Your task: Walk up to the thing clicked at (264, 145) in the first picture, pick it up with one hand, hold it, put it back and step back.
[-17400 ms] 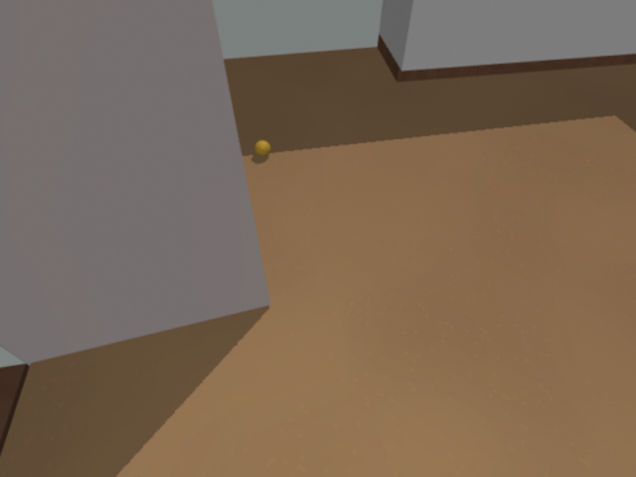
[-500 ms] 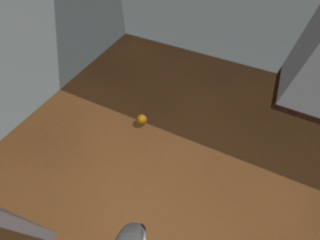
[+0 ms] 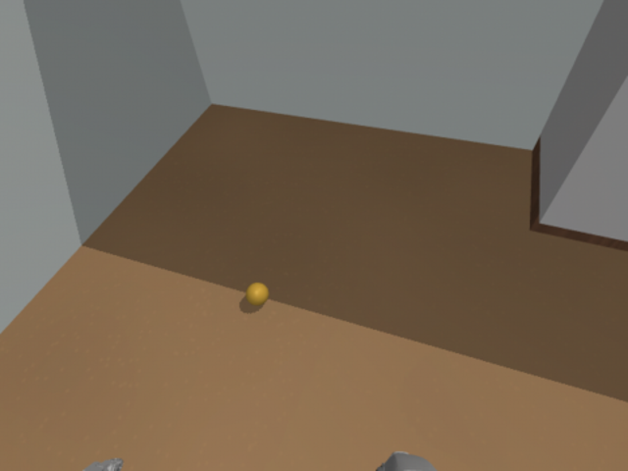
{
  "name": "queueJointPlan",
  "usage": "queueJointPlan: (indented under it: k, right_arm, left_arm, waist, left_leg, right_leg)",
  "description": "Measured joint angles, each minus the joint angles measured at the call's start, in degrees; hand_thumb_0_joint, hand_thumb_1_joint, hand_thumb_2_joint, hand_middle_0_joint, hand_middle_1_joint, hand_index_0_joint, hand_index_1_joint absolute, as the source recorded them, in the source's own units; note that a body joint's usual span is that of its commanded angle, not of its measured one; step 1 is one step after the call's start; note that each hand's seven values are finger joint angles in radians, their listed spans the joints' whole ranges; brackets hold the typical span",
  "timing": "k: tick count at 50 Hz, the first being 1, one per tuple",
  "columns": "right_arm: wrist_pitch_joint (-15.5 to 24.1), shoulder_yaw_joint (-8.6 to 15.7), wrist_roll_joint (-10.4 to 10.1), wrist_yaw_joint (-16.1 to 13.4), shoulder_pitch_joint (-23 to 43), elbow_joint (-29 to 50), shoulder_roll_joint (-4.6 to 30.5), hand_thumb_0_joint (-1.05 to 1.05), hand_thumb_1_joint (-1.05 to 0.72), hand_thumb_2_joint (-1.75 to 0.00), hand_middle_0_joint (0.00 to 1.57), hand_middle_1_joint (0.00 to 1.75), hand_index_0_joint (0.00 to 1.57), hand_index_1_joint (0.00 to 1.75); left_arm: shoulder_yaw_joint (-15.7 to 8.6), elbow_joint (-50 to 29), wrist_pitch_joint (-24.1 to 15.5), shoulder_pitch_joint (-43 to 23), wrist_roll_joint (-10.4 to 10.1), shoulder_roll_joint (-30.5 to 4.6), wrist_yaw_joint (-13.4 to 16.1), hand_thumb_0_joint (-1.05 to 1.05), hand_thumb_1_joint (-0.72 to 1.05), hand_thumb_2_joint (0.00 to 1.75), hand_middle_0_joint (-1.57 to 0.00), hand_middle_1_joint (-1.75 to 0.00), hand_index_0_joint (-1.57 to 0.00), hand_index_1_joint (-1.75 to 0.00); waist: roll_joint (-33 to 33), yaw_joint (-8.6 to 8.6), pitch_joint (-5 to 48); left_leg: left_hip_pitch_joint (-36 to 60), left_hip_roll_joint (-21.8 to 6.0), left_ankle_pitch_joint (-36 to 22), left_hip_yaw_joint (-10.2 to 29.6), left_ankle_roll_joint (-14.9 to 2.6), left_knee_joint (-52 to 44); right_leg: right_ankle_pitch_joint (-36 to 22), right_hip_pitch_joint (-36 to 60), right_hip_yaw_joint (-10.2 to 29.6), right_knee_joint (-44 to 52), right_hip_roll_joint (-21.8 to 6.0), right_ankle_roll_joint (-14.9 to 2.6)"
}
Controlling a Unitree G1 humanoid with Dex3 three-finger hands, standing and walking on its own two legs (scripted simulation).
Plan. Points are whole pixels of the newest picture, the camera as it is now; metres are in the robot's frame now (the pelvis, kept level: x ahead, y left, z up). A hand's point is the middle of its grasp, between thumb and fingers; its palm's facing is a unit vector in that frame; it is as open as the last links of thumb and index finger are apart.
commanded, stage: walk up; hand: left
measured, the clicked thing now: (257, 294) +0.77 +0.28 -0.71
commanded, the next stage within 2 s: none
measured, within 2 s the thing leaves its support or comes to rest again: neither
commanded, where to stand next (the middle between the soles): +0.40 +0.03 m, yaw +1 degrees
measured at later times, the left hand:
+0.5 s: hand (141, 457) +0.16 +0.28 -0.14, palm faces +0.04 -0.93 -0.36, open 7.4 cm
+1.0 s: hand (163, 347) +0.32 +0.29 -0.12, palm faces -0.01 -0.89 -0.46, open 7.4 cm
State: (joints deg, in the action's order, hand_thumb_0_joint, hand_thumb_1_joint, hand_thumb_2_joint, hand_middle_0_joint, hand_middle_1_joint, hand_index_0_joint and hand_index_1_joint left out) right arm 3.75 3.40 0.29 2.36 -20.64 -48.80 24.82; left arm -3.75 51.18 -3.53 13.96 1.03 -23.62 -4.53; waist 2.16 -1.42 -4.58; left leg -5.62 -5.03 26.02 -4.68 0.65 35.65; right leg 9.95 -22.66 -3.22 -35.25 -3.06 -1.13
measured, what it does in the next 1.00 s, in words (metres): walks ahead: left foot, then right foot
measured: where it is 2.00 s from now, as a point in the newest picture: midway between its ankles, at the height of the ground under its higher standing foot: (328, 419)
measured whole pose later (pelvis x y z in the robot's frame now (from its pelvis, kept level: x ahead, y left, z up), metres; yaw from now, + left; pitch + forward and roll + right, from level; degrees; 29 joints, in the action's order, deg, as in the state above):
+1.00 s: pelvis +0.28 +0.00 +0.00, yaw +2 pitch -3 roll +0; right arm -0.3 2.7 0.3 1.5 -16.4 -48.5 23.5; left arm -2.2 51.5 -4.5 17.4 1.1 -22.6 -0.4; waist 4.0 0.3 -6.4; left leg -16.3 -1.2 27.6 -1.6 -1.8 48.5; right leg 11.8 -20.9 -2.7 -35.9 -1.3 -1.2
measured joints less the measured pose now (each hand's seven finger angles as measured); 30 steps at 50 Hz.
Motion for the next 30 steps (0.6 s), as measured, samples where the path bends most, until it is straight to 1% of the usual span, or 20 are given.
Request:
queueJointPlan:
  k: [1, 2, 4, 5, 7, 10, 12, 16, 19, 23, 24, 25, 26, 27, 28, 29, 30]
  right_arm:
    - [-0.47, 0.07, -0.04, -0.25, 0.3, -0.36, 0.0, 0.0, -0.91, -0.9, 0.2, 0.3, 0.21, 0.3]
    - [-0.91, -0.08, -0.03, -0.44, 0.65, -0.7, -0.28, 0.0, -0.91, -0.9, 0.2, 0.3, 0.2, 0.3]
    - [-1.46, -0.74, 0.05, -0.62, 1.61, -1.41, -0.61, 0.0, -0.91, -0.9, 0.2, 0.3, 0.2, 0.3]
    - [-1.51, -0.92, -0.16, -0.6, 2.15, -1.6, -0.54, 0.0, -0.91, -0.9, 0.2, 0.3, 0.2, 0.3]
    - [-1.47, -0.94, -0.51, -0.41, 3.24, -1.46, -0.35, 0.0, -0.91, -0.9, 0.2, 0.3, 0.2, 0.3]
    - [-1.39, -0.57, -0.43, 0.13, 4.56, -0.57, -0.11, 0.0, -0.91, -0.9, 0.2, 0.3, 0.2, 0.3]
    - [-1.6, -0.22, -0.21, 0.45, 5.09, -0.19, -0.08, 0.0, -0.91, -0.9, 0.2, 0.3, 0.2, 0.3]
    - [-2.33, 0.36, 0.37, 1.06, 5.71, -0.36, -0.24, 0.0, -0.91, -0.9, 0.2, 0.3, 0.2, 0.3]
    - [-2.56, 0.5, 0.79, 1.54, 6.34, -0.74, -0.74, 0.0, -0.91, -0.9, 0.2, 0.3, 0.2, 0.3]
    - [-2.03, 0.41, 1.1, 2.0, 7.02, -0.69, -1.5, 0.0, -0.91, -0.9, 0.2, 0.3, 0.2, 0.3]
    - [-1.72, 0.39, 1.17, 2.02, 7.12, -0.54, -1.67, 0.0, -0.91, -0.9, 0.2, 0.3, 0.2, 0.3]
    - [-1.26, 0.41, 1.29, 1.9, 7.56, -0.5, -2.22, 0.0, -0.91, -0.9, 0.2, 0.3, 0.2, 0.3]
    - [-0.74, 0.34, 1.59, 1.77, 7.97, -0.09, -2.53, 0.0, -0.91, -0.9, 0.2, 0.3, 0.2, 0.3]
    - [-0.24, 0.26, 1.69, 1.54, 8.15, 0.68, -2.5, 0.0, -0.91, -0.9, 0.2, 0.3, 0.2, 0.3]
    - [0.15, 0.22, 1.34, 1.34, 8.15, 1.39, -2.49, 0.0, -0.91, -0.9, 0.2, 0.3, 0.2, 0.3]
    - [0.34, 0.19, 0.85, 1.15, 7.98, 1.9, -2.64, 0.0, -0.91, -0.9, 0.2, 0.3, 0.2, 0.3]
    - [0.38, 0.04, 0.45, 0.91, 7.67, 2.22, -2.95, 0.0, -0.91, -0.9, 0.2, 0.3, 0.2, 0.3]
  left_arm:
    - [-0.01, -0.44, -0.59, -0.32, 0.09, 0.41, 0.3, 0.0, 0.9, 0.89, -0.2, -0.3, -0.2, -0.3]
    - [0.11, -0.99, -1.14, -0.47, -0.02, 0.62, 0.53, 0.0, 0.9, 0.89, -0.2, -0.3, -0.2, -0.3]
    - [0.55, -1.89, -1.61, -0.29, -0.59, 1.12, 0.88, 0.0, 0.9, 0.89, -0.2, -0.3, -0.2, -0.3]
    - [0.81, -2.15, -1.68, 0.01, -0.86, 1.53, 1.12, 0.0, 0.9, 0.89, -0.2, -0.3, -0.2, -0.3]
    - [1.29, -2.37, -1.76, 1.0, -1.17, 2.13, 1.58, 0.0, 0.9, 0.89, -0.2, -0.3, -0.2, -0.3]
    - [1.7, -2.23, -1.76, 2.71, -1.11, 2.34, 1.92, 0.0, 0.9, 0.89, -0.2, -0.3, -0.21, -0.3]
    - [1.72, -2.24, -1.67, 3.75, -0.91, 2.26, 2.0, 0.0, 0.9, 0.89, -0.2, -0.3, -0.21, -0.3]
    - [1.48, -2.72, -1.53, 5.24, -0.38, 1.76, 2.06, 0.0, 0.9, 0.89, -0.2, -0.3, -0.21, -0.3]
    - [1.14, -3.06, -1.51, 6.05, -0.16, 0.93, 2.06, 0.0, 0.9, 0.89, -0.2, -0.3, -0.21, -0.3]
    - [1.01, -2.94, -1.18, 7.11, -0.3, -0.36, 2.18, 0.0, 0.9, 0.89, -0.2, -0.3, -0.21, -0.3]
    - [1.04, -2.83, -0.99, 7.41, -0.33, -0.69, 2.24, 0.0, 0.9, 0.89, -0.2, -0.3, -0.21, -0.3]
    - [1.03, -2.58, -0.7, 7.38, -0.37, -1.21, 2.38, 0.0, 0.9, 0.89, -0.2, -0.3, -0.21, -0.3]
    - [1.03, -2.25, -0.3, 7.2, -0.52, -1.32, 2.6, 0.0, 0.9, 0.89, -0.2, -0.3, -0.21, -0.3]
    - [1.1, -1.9, 0.15, 6.98, -0.74, -0.89, 2.8, 0.0, 0.9, 0.89, -0.2, -0.3, -0.2, -0.3]
    - [1.35, -1.55, 0.56, 6.71, -0.77, -0.42, 2.97, 0.0, 0.9, 0.89, -0.2, -0.3, -0.2, -0.3]
    - [1.73, -1.24, 0.86, 6.45, -0.68, -0.21, 3.03, 0.01, 0.9, 0.89, -0.2, -0.3, -0.2, -0.3]
    - [2.03, -1.07, 1.02, 6.22, -0.67, -0.24, 2.98, 0.01, 0.9, 0.89, -0.2, -0.3, -0.2, -0.3]
  waist:
    - [1.05, 0.09, -0.32]
    - [1.04, 0.48, -0.51]
    - [0.32, 1.67, -0.67]
    - [0.34, 2.09, -0.74]
    - [0.75, 2.64, -0.78]
    - [1.34, 3.03, -0.83]
    - [1.53, 3.03, -0.85]
    - [1.42, 3.34, -0.78]
    - [0.7, 3.83, -0.97]
    - [-0.8, 4.13, -0.61]
    - [-1.38, 4.04, -0.37]
    - [-3.03, 3.97, -0.71]
    - [-4.42, 4.08, -1.14]
    - [-4.47, 3.86, -1.4]
    - [-3.94, 3.36, -1.58]
    - [-3.49, 2.81, -1.63]
    - [-3.43, 2.43, -1.58]
  left_leg:
    - [-2.0, -0.49, 0.78, 1.58, -1.17, 5.77]
    - [-4.5, 0.51, 1.56, 2.91, -1.75, 12.24]
    - [-9.51, 3.03, 1.83, 3.66, -2.24, 22.56]
    - [-11.86, 3.77, 0.72, 4.09, -2.38, 25.51]
    - [-15.85, 4.05, -2.2, 4.97, -2.57, 26.98]
    - [-20.29, 3.35, -6.85, 6.62, -2.34, 24.48]
    - [-22.11, 2.85, -9.13, 7.38, -1.69, 21.15]
    - [-23.47, 1.86, -12.27, 7.14, -0.83, 12.4]
    - [-22.45, 1.1, -14.8, 5.79, -0.91, 5.66]
    - [-18.5, 1.02, -15.67, 3.74, -2.03, -1.29]
    - [-17.13, 1.43, -16.75, 3.32, -2.25, -2.77]
    - [-16.46, 2.58, -17.65, 2.58, -2.11, -2.53]
    - [-16.05, 3.53, -16.6, 1.52, -2.14, -1.43]
    - [-15.89, 3.64, -15.2, 1.16, -2.3, -0.17]
    - [-15.45, 3.38, -14.13, 1.34, -2.6, 0.51]
    - [-14.64, 3.12, -13.54, 1.62, -2.91, 0.39]
    - [-13.48, 3.02, -13.42, 1.71, -3.06, -0.5]
  right_leg:
    - [1.6, 0.33, -0.89, -1.37, 0.64, -0.14]
    - [2.96, 0.69, -1.1, -2.33, 0.57, -0.36]
    - [4.11, 2.37, -0.67, -1.77, -0.01, -0.89]
    - [3.99, 3.71, -0.65, -0.35, -0.08, -0.96]
    - [3.29, 6.48, -0.77, 3.09, 0.26, -0.93]
    - [2.84, 9.83, -1.07, 6.96, 1.26, -1.31]
    - [3.13, 11.77, -1.56, 8.57, 1.83, -1.47]
    - [4.8, 14.7, -2.86, 9.88, 2.64, -1.23]
    - [6.92, 16.22, -3.67, 9.28, 2.98, -0.84]
    - [11.44, 17.32, -4.55, 5.88, 2.6, 0.32]
    - [13.08, 17.26, -4.66, 4.18, 2.13, 0.75]
    - [14.98, 16.87, -4.28, 1.36, 0.65, 0.72]
    - [15.8, 15.25, -3.28, -3.45, -0.81, -0.01]
    - [16.45, 12.71, -1.54, -9.68, -0.54, -0.49]
    - [17.83, 10.05, -0.22, -15.88, 0.57, -0.89]
    - [18.55, 7.45, 0.6, -21.11, 1.5, -1.22]
    - [18.05, 5.05, 1.4, -24.67, 2.03, -1.41]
